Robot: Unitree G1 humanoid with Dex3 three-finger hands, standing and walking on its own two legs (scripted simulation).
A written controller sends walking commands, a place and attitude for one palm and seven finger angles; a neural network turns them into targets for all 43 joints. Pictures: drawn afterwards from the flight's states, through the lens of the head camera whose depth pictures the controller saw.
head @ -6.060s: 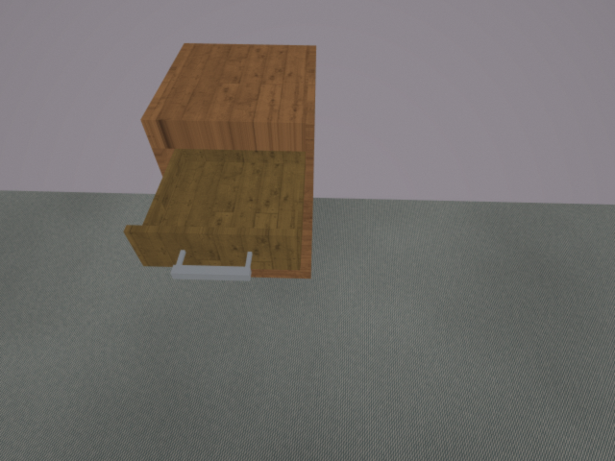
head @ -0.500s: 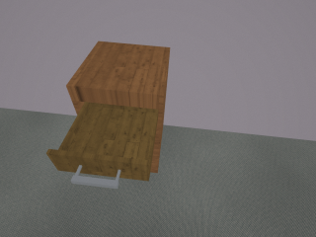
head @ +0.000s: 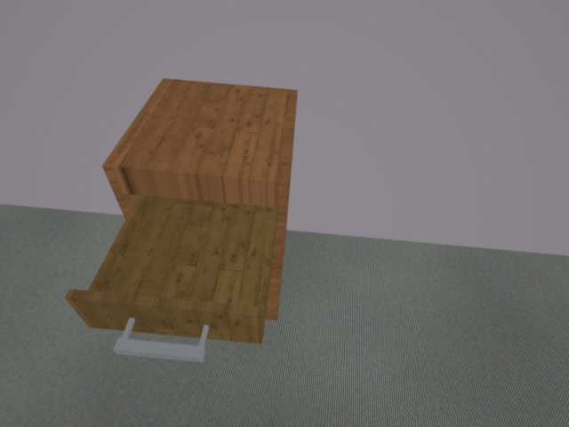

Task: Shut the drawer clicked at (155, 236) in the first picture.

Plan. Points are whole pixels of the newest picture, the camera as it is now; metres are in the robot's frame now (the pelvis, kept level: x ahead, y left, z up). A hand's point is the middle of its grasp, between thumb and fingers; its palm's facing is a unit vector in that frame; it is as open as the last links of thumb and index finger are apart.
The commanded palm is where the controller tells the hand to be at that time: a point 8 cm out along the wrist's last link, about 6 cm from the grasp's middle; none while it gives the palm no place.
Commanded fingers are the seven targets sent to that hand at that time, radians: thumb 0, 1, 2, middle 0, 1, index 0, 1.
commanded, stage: come to a stop and stand still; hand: left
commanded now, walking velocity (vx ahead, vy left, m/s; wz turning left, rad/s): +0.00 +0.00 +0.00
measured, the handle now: (164, 338) +0.32 +0.26 -0.22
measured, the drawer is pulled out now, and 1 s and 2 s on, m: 0.29 0.29 0.29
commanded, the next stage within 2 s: look again from close up in 0.06 s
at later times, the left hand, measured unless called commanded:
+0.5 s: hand out of the picture -0.04 +0.14 -0.18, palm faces +0.04 -0.99 -0.12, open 7.4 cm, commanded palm none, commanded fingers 0.00 0.90 0.90 -0.20 -0.30 -0.20 -0.30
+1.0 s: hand (159, 418) +0.15 +0.18 -0.05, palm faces +0.23 -0.95 -0.20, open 6.9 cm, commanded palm +0.10 +0.21 -0.08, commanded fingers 0.00 0.90 0.90 -0.44 -0.56 -0.44 -0.56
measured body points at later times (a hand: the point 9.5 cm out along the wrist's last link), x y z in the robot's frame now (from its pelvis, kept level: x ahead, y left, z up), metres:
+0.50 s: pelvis +0.00 -0.01 +0.00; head +0.00 +0.00 +0.45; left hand -0.04 +0.19 -0.17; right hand -0.03 -0.22 -0.16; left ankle -0.02 +0.04 -0.74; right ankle -0.04 -0.13 -0.74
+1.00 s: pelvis -0.02 -0.02 -0.02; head -0.02 -0.05 +0.43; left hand +0.13 +0.23 -0.04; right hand +0.06 -0.28 -0.14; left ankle -0.02 +0.04 -0.74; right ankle -0.03 -0.12 -0.74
